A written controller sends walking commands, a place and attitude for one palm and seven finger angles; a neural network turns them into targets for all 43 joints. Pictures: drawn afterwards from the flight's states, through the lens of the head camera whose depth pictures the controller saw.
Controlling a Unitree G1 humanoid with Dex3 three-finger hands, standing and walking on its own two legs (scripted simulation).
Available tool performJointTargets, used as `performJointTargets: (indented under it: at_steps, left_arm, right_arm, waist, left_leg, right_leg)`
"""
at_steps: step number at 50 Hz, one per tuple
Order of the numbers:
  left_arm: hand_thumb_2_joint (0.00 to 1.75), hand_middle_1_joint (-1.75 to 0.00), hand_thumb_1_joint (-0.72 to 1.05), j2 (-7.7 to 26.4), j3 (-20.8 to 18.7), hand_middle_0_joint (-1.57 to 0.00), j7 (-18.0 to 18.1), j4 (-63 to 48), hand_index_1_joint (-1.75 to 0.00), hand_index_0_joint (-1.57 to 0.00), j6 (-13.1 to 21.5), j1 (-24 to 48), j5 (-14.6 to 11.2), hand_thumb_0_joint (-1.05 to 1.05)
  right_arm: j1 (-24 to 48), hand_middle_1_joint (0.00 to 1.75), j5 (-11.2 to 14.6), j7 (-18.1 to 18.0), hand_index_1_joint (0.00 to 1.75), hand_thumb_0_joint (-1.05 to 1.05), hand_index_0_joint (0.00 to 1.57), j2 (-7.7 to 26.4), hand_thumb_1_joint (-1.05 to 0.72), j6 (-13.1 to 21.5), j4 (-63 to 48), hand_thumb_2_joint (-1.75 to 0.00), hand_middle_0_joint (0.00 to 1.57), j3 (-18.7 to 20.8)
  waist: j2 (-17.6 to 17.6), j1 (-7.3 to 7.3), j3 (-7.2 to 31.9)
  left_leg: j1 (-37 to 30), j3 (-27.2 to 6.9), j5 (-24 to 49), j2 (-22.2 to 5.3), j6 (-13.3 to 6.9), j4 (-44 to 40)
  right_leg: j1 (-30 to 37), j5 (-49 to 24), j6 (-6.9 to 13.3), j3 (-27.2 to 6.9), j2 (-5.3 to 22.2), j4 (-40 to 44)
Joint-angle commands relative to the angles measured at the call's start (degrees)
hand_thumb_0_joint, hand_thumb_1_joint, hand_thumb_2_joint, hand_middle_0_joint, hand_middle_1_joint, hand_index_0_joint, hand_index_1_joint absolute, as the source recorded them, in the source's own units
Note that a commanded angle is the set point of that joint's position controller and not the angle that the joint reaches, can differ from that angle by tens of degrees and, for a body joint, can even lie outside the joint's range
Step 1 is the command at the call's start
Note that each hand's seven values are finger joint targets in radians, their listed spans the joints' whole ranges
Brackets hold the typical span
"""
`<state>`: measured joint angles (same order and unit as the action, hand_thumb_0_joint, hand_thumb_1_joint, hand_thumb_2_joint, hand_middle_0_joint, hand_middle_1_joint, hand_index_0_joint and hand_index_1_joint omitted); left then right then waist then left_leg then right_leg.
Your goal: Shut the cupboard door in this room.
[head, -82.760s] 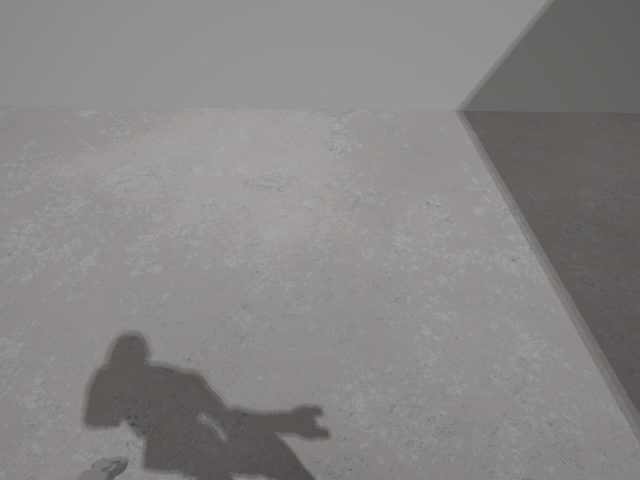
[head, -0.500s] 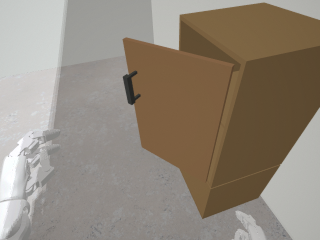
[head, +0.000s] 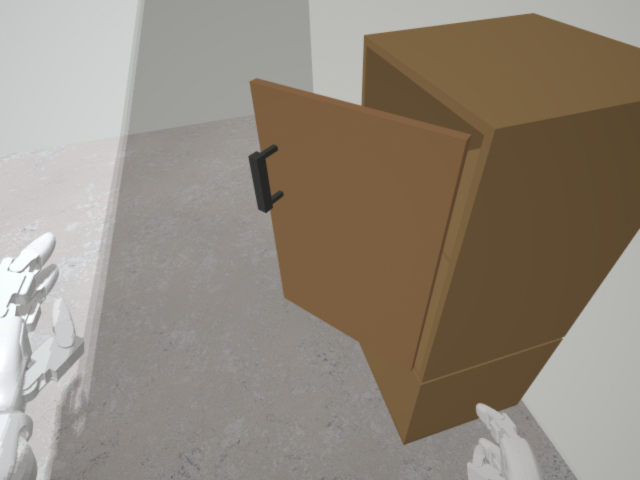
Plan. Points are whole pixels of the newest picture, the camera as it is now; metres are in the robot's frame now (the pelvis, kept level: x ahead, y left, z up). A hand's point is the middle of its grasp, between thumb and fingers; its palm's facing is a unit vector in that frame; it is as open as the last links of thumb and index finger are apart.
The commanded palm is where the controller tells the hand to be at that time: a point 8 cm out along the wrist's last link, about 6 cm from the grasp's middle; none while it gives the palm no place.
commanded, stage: step back with the hand held close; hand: left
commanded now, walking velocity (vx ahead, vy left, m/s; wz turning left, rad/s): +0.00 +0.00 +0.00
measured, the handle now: (268, 178) +0.62 +0.18 +0.06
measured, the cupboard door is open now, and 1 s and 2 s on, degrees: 37 37 37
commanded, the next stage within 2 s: stop stepping back and stand still in 1.26 s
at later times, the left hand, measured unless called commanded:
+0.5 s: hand (47, 350) +0.18 +0.29 +0.16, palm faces +0.36 -0.78 -0.52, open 7.4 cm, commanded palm +0.12 +0.32 +0.17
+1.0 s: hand out of the picture +0.04 +0.30 +0.17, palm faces +0.54 -0.74 -0.41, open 7.4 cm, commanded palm -0.01 +0.33 +0.17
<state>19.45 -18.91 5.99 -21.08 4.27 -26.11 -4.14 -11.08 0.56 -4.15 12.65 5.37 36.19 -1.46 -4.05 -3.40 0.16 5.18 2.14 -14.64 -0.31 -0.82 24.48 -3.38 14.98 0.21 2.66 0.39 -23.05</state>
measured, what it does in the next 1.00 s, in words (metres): shifts its weight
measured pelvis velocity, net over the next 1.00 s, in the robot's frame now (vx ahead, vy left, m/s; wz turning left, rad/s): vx -0.13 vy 0.02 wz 0.07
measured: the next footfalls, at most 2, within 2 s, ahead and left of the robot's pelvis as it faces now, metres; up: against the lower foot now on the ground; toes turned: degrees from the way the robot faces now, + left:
right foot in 1.34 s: -0.31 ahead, -0.10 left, +0.00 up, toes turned -2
left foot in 1.52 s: -0.11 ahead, +0.10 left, +0.00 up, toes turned -1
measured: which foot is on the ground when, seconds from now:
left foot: down 0.00-1.00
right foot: down 0.00-1.00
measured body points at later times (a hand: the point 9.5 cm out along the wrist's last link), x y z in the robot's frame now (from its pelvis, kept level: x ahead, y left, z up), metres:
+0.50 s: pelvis -0.03 +0.03 -0.01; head -0.02 +0.02 +0.44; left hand +0.15 +0.32 +0.19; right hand +0.15 -0.23 -0.08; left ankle -0.01 +0.11 -0.74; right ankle -0.02 -0.11 -0.74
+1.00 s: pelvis -0.13 +0.02 -0.02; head -0.14 +0.04 +0.42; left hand +0.01 +0.33 +0.19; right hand +0.04 -0.21 -0.11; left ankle -0.07 +0.12 -0.73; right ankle -0.03 -0.11 -0.74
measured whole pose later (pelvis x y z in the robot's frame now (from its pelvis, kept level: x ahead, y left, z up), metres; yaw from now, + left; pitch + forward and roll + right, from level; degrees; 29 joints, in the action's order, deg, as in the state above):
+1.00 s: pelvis -0.13 +0.02 -0.02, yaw +4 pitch -1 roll -1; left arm 22.3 -24.6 9.0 -30.4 14.4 -29.1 -1.4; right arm -13.3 -0.3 -3.0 12.6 2.6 35.8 0.3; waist 1.1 -1.4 -0.3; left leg 26.4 1.9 -23.3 0.7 -0.6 46.1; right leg -23.7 10.7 -1.5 -1.8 0.3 -35.6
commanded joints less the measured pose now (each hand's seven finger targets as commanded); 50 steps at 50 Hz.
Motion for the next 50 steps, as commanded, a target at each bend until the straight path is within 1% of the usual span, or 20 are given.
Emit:
performJointTargets:
  at_steps: [1,2,4,5,6,9,14,20,24,31,36,39,41,42,43,44,45,46,48,50]
  left_arm:
    - [0.9,-0.3,0.9,10.7,-7.5,-0.2,0.7,-9.6,-0.3,-0.2,3.4,5.8,-0.3,0.0]
    - [0.9,-0.3,0.9,10.6,-7.6,-0.2,0.6,-8.1,-0.3,-0.2,3.2,4.8,-0.4,0.0]
    - [0.9,-0.3,0.9,10.3,-7.2,-0.2,0.4,-8.9,-0.3,-0.2,3.4,5.4,-0.5,0.0]
    - [0.9,-0.3,0.9,16.8,-12.7,-0.2,0.8,-12.7,-0.3,-0.2,5.7,11.4,0.2,0.0]
    - [0.9,-0.3,0.9,13.2,-9.8,-0.2,0.6,-8.9,-0.3,-0.2,6.2,5.6,0.2,0.0]
    - [0.9,-0.3,0.9,12.9,-9.1,-0.2,0.7,-10.8,-0.3,-0.2,7.0,2.3,0.6,0.0]
    - [0.9,-0.3,0.9,15.0,-11.4,-0.2,1.7,-15.9,-0.3,-0.2,7.4,-1.6,0.2,0.0]
    - [0.9,-0.3,0.9,16.5,-13.8,-0.2,2.3,-17.0,-0.3,-0.2,6.9,-5.5,-0.3,0.0]
    - [0.9,-0.3,0.9,15.5,-13.2,-0.2,2.3,-15.6,-0.3,-0.2,7.1,-6.8,-0.2,0.0]
    - [0.9,-0.3,0.9,14.4,-12.7,-0.2,2.7,-15.2,-0.3,-0.2,9.1,-2.0,1.6,0.0]
    - [0.9,-0.3,0.9,14.3,-13.0,-0.2,2.8,-18.8,-0.3,-0.2,11.3,3.5,3.5,0.0]
    - [0.9,-0.3,0.9,15.5,-14.6,-0.2,2.9,-20.0,-0.3,-0.2,12.5,3.1,3.7,0.0]
    - [0.9,-0.3,0.9,14.8,-14.4,-0.2,2.7,-20.4,-0.3,-0.2,12.8,2.3,3.5,0.0]
    - [0.9,-0.3,0.9,17.2,-16.7,-0.2,2.8,-19.4,-0.3,-0.2,13.1,0.8,3.5,0.0]
    - [0.9,-0.3,0.9,14.4,-13.8,-0.2,2.7,-19.7,-0.3,-0.2,13.3,0.8,2.9,0.0]
    - [0.9,-0.3,0.9,15.5,-14.1,-0.2,3.1,-19.9,-0.3,-0.2,13.5,0.7,2.5,0.0]
    - [0.9,-0.3,0.9,15.4,-12.9,-0.2,3.5,-19.3,-0.3,-0.2,13.3,1.4,2.2,0.0]
    - [0.9,-0.3,0.9,15.5,-12.1,-0.2,4.0,-19.3,-0.3,-0.2,13.2,2.6,2.2,0.0]
    - [0.9,-0.3,0.9,15.7,-12.1,-0.2,4.4,-18.8,-0.3,-0.2,12.9,4.5,2.2,0.0]
    - [0.9,-0.3,0.9,15.9,-12.4,-0.2,4.3,-17.6,-0.3,-0.2,12.9,4.3,1.9,0.0]
  right_arm:
    - [7.2,0.3,0.2,-0.3,0.3,0.0,0.2,5.8,-0.9,2.3,-9.3,-0.9,0.2,2.4]
    - [7.1,0.3,0.2,-0.4,0.3,0.0,0.2,5.9,-0.9,2.2,-9.3,-0.9,0.2,2.4]
    - [7.2,0.3,0.3,-0.3,0.3,0.0,0.2,6.0,-0.9,2.0,-9.6,-0.9,0.2,2.6]
    - [7.4,0.3,0.6,-0.1,0.3,0.0,0.2,7.3,-0.9,0.8,-11.2,-0.9,0.2,3.1]
    - [6.8,0.3,0.2,-0.2,0.3,0.0,0.2,6.8,-0.9,0.2,-10.2,-0.9,0.2,3.3]
    - [7.0,0.3,0.0,-0.1,0.3,0.0,0.2,6.8,-0.9,-1.2,-10.8,-0.9,0.2,3.6]
    - [6.7,0.3,0.2,-0.7,0.3,0.0,0.2,7.3,-0.9,-3.3,-12.7,-0.9,0.2,4.4]
    - [6.0,0.3,0.6,-1.3,0.3,0.0,0.2,7.6,-0.9,-5.6,-14.7,-0.9,0.2,4.9]
    - [5.9,0.3,0.6,-1.3,0.3,0.0,0.2,8.0,-0.9,-5.6,-15.0,-0.9,0.2,4.9]
    - [5.6,0.3,0.7,-1.5,0.3,0.0,0.2,9.0,-0.9,-3.6,-15.2,-0.9,0.2,4.6]
    - [4.8,0.3,0.2,-1.5,0.3,0.0,0.2,9.4,-0.9,-1.3,-14.7,-0.9,0.2,4.8]
    - [4.7,0.3,0.0,-1.4,0.3,0.0,0.2,9.1,-0.9,0.1,-14.2,-0.9,0.2,5.0]
    - [3.9,0.3,0.1,-1.0,0.3,0.0,0.2,8.8,-0.9,0.7,-14.0,-0.9,0.2,5.2]
    - [3.5,0.3,-0.2,-0.8,0.3,0.0,0.2,8.8,-0.9,0.9,-13.7,-0.9,0.2,5.5]
    - [3.0,0.3,-0.1,-0.4,0.3,0.0,0.2,7.0,-0.9,0.9,-13.4,-0.9,0.2,5.1]
    - [2.3,0.3,-0.4,0.1,0.3,0.0,0.2,6.3,-0.9,0.9,-12.2,-0.9,0.2,5.1]
    - [1.6,0.3,-0.7,0.6,0.3,0.0,0.2,5.7,-0.9,0.5,-10.3,-0.9,0.2,4.8]
    - [1.9,0.3,-0.9,0.9,0.3,0.0,0.2,5.5,-0.9,0.2,-9.6,-0.9,0.2,4.8]
    - [1.9,0.3,-0.9,0.9,0.3,0.0,0.2,5.2,-0.9,0.1,-9.3,-0.9,0.2,4.3]
    - [2.4,0.3,-0.3,0.0,0.3,0.0,0.2,6.0,-0.9,0.2,-9.2,-0.9,0.2,3.9]
  waist:
    - [0.1,-0.07,-0.8]
    - [3.0,-0.13,-1.7]
    - [3.4,-0.01,-0.1]
    - [2.5,1.57,-1.0]
    - [4.8,2.0,0.6]
    - [4.4,2.19,4.4]
    - [0.8,2.52,11.7]
    - [1.4,2.67,12.3]
    - [-0.1,2.66,9.6]
    - [-2.6,2.93,2.4]
    - [-5.9,2.92,2.2]
    - [-6.5,2.78,3.2]
    - [-3.7,3.01,3.0]
    - [-1.1,3.03,2.3]
    - [3.5,3.48,1.5]
    - [8.7,3.73,0.8]
    - [13.6,4.0,1.1]
    - [15.5,4.18,1.9]
    - [15.6,4.78,2.9]
    - [8.8,4.74,0.8]
  left_leg:
    - [0.8,-0.8,11.1,-0.2,-0.4,-4.4]
    - [1.3,-0.9,10.5,-0.3,-0.6,-4.6]
    - [0.6,-0.8,10.3,-0.3,-0.8,-4.5]
    - [4.6,-1.3,6.6,-1.4,-2.0,-0.8]
    - [4.4,-1.8,6.9,-1.2,-1.9,1.0]
    - [4.3,-1.4,10.3,-1.3,-1.4,2.6]
    - [3.1,-2.0,25.3,-3.0,-1.0,2.4]
    - [6.4,-3.0,30.1,-4.8,-1.0,1.6]
    - [12.5,-4.5,21.8,-6.2,-1.6,-1.2]
    - [36.8,-8.8,-20.3,-8.2,-5.1,-8.8]
    - [45.8,-11.5,-31.0,-10.4,-6.8,-10.4]
    - [45.6,-12.0,-31.2,-10.7,-6.9,-8.7]
    - [43.4,-8.9,-31.1,-8.1,-5.5,-3.5]
    - [39.3,-7.2,-28.5,-5.7,-4.4,1.1]
    - [33.6,-4.8,-24.3,-2.8,-2.4,8.0]
    - [25.6,-2.7,-17.9,-0.5,-0.1,16.8]
    - [18.0,-1.5,-12.7,0.6,1.2,25.6]
    - [15.1,-1.8,-11.1,0.3,1.4,29.8]
    - [12.7,-2.7,-9.6,-0.7,0.7,23.5]
    - [10.7,-3.3,-7.4,-1.3,-0.2,5.4]
  right_leg:
    - [-3.9,-9.3,0.3,-0.4,-0.4,4.3]
    - [-4.1,-8.5,0.2,-0.3,-0.5,4.9]
    - [-3.8,-8.3,0.1,-0.6,-0.4,4.7]
    - [-7.8,-10.5,0.4,-5.9,3.0,7.7]
    - [-8.1,-11.7,0.9,-6.5,4.8,7.6]
    - [-7.1,-18.8,1.3,-6.5,6.4,5.0]
    - [-3.1,-30.2,0.3,-3.7,4.6,-2.3]
    - [-2.5,-30.8,-0.5,-3.0,2.7,-6.5]
    - [-2.8,-22.7,-1.0,-3.2,1.9,-7.6]
    - [4.3,-6.6,-1.4,-4.6,0.0,-11.6]
    - [8.7,-2.1,-1.7,-4.0,-2.2,-18.2]
    - [7.9,-2.1,-1.3,-5.3,-2.9,-19.7]
    - [3.5,2.1,0.0,-8.7,-1.6,-16.1]
    - [-2.6,6.0,1.5,-13.2,0.4,-10.3]
    - [-11.3,12.8,3.6,-18.4,4.5,-3.3]
    - [-21.7,18.6,6.2,-25.6,10.0,4.5]
    - [-29.1,20.8,8.4,-28.7,15.1,9.9]
    - [-30.6,18.8,9.1,-27.2,16.9,11.3]
    - [-29.2,9.7,7.0,-20.9,14.9,7.8]
    - [-29.3,7.9,2.1,-11.6,7.1,-0.5]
